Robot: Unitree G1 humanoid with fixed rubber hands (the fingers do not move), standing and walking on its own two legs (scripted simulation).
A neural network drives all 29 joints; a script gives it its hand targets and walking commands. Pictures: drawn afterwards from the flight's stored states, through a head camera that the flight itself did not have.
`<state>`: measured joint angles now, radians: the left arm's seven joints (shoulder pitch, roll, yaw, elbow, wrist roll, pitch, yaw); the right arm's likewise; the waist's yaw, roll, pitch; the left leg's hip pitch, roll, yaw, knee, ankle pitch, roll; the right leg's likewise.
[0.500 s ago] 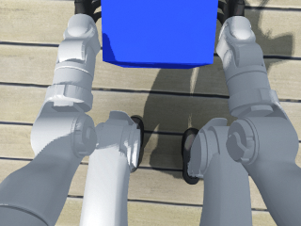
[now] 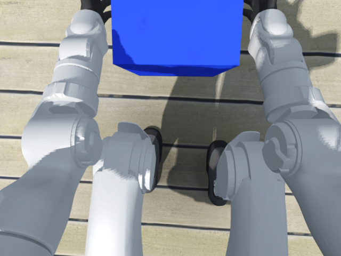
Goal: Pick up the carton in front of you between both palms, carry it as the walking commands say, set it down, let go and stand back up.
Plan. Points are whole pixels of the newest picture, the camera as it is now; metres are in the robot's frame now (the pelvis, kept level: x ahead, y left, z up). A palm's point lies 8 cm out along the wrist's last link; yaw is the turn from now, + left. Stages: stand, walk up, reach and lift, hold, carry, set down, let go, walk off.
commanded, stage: set down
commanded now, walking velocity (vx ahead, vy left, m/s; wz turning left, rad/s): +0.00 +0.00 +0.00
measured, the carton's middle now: (176, 24) +0.53 +0.06 -0.23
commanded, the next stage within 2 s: let go in 1.80 s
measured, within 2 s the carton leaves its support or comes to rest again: neither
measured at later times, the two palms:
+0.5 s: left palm (93, 20) +0.51 +0.22 -0.17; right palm (263, 16) +0.54 -0.11 -0.17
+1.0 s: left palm (54, 3) +0.51 +0.24 -0.09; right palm out of the picture +0.55 -0.13 -0.09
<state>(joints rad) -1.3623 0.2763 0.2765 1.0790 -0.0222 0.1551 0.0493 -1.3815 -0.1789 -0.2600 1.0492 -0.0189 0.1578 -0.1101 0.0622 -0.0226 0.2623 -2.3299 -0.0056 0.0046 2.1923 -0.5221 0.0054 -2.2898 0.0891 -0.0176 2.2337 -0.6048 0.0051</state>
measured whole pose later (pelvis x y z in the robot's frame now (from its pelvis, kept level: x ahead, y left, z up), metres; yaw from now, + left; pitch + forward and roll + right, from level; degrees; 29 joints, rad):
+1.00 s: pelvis +0.00 +0.00 +0.04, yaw +1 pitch +38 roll -1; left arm -1.21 0.34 0.17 0.94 -0.20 0.09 0.09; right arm -1.26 -0.30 -0.13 0.94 0.14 0.11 -0.14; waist 0.06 -0.02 0.19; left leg -2.22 -0.03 0.00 2.08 -0.53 0.01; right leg -2.16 0.07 -0.01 2.13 -0.63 0.01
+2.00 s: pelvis +0.05 +0.01 +0.30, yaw +1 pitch +43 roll -1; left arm -0.80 0.24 0.28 0.77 0.05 0.10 -0.05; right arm -0.84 -0.18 -0.25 0.77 -0.08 0.12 -0.04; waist 0.04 -0.02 -0.10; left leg -1.49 -0.03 -0.02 1.06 -0.30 0.01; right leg -1.45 0.05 0.03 1.07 -0.36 0.01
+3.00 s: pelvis +0.12 +0.00 +0.41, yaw +2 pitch -6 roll +0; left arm 0.21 0.21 0.05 0.42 0.02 0.15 -0.08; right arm 0.21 -0.20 -0.04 0.42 -0.01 0.15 0.07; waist 0.00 -0.01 0.12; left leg -0.10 -0.03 -0.04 0.45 -0.25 0.00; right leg -0.05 0.04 0.04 0.46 -0.30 -0.02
